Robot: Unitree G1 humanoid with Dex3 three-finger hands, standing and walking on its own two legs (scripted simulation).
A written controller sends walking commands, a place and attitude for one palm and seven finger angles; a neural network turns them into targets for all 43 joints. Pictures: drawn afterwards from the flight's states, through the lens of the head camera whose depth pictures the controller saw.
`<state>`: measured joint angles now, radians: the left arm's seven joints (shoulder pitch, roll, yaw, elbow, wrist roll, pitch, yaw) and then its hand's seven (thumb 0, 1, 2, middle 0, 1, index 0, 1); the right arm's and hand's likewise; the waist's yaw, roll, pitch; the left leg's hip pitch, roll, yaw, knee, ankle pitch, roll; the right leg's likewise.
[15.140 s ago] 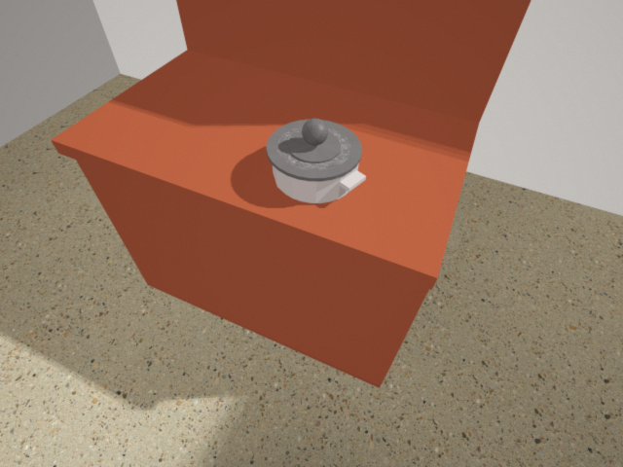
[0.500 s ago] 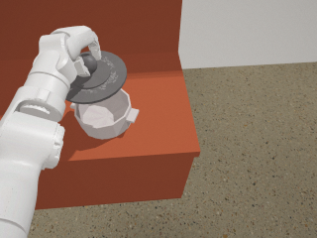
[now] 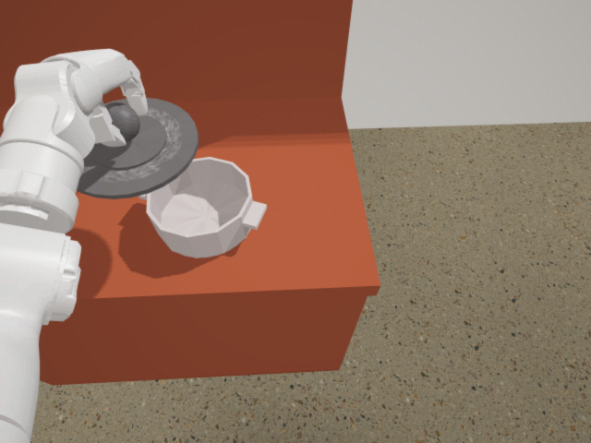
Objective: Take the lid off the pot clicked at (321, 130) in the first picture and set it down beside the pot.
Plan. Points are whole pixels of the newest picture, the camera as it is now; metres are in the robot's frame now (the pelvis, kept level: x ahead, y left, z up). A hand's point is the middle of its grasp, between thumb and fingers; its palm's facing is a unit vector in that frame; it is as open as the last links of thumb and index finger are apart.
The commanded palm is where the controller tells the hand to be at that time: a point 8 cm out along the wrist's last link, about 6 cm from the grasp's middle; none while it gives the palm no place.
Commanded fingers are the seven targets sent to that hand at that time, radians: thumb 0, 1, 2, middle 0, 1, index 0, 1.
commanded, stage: move the lid sideways beside the pot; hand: left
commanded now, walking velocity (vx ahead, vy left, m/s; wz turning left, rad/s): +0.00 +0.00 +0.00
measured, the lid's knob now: (119, 122) +0.52 +0.22 +0.15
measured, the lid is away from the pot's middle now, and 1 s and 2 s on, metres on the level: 0.07 0.19 0.23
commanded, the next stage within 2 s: none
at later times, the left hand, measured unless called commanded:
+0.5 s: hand (66, 122) +0.48 +0.27 +0.18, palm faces -0.35 -0.05 -0.93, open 8.3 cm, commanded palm +0.51 +0.27 +0.26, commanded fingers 0.00 0.64 0.94 -0.77 -1.11 -0.74 -1.08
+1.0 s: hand (18, 130) +0.48 +0.33 +0.17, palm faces -0.38 -0.11 -0.92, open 8.3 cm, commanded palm +0.51 +0.34 +0.26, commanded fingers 0.00 0.64 0.94 -0.77 -1.11 -0.74 -1.08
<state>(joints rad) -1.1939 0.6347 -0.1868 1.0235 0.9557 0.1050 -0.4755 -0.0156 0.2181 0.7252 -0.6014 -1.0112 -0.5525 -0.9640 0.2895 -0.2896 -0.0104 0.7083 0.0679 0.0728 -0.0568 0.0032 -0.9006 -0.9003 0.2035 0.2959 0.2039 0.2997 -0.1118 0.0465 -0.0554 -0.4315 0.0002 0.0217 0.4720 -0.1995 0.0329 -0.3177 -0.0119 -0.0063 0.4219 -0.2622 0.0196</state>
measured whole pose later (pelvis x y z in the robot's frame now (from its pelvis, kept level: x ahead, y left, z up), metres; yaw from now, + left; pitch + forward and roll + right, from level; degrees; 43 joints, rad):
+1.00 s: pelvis +0.00 +0.01 +0.00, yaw -1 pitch +12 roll -2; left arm -1.20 0.91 -0.07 1.10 0.98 -0.07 -0.53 -0.02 0.22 0.72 -0.60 -1.01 -0.55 -0.97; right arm 0.32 -0.30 0.01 0.73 0.09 0.12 -0.09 0.00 -0.90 -0.90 0.20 0.30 0.21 0.30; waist -0.13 0.02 -0.03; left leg -0.50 0.01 0.03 0.53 -0.23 0.05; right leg -0.36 0.00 0.00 0.41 -0.25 0.03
